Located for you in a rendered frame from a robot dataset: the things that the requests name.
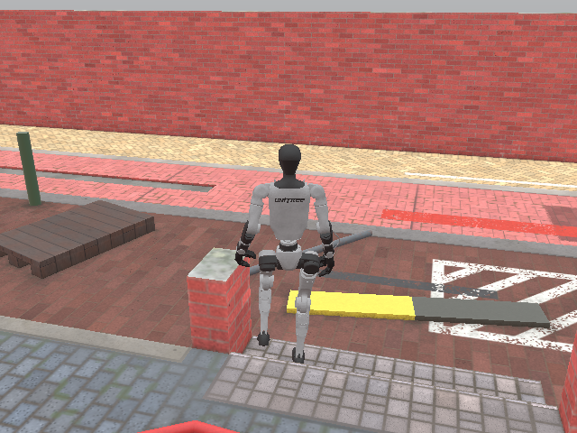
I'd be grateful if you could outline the robot left forearm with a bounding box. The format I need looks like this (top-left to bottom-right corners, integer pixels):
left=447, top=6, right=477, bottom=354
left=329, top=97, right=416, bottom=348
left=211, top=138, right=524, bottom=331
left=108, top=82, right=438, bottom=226
left=236, top=220, right=255, bottom=254

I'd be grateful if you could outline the robot right upper arm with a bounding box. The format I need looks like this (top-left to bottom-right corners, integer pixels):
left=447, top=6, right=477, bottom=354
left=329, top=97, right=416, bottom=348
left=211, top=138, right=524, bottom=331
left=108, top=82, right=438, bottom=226
left=308, top=183, right=330, bottom=234

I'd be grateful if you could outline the right robot hand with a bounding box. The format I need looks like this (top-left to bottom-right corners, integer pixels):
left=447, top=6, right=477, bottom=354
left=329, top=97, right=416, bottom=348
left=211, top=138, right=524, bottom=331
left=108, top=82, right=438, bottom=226
left=318, top=254, right=334, bottom=277

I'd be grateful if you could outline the humanoid robot head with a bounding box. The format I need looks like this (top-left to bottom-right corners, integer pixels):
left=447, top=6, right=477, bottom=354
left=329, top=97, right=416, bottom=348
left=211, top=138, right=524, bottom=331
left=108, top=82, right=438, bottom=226
left=274, top=144, right=305, bottom=189

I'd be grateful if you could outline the robot right forearm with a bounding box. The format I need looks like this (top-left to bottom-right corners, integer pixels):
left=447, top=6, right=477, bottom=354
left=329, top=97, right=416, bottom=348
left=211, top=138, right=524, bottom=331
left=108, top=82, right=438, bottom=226
left=320, top=220, right=334, bottom=259

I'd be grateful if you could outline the robot left upper arm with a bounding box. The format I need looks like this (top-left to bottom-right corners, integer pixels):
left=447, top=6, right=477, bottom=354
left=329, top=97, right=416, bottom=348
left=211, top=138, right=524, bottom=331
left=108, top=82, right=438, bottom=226
left=246, top=183, right=270, bottom=235

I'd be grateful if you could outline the robot right foot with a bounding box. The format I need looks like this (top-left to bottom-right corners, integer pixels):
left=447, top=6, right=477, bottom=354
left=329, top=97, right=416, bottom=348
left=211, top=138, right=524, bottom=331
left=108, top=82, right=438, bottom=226
left=292, top=347, right=305, bottom=364

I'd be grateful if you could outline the left robot hand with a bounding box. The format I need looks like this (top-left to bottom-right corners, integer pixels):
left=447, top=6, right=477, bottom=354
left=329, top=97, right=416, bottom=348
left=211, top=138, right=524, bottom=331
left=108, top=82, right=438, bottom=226
left=235, top=250, right=256, bottom=267

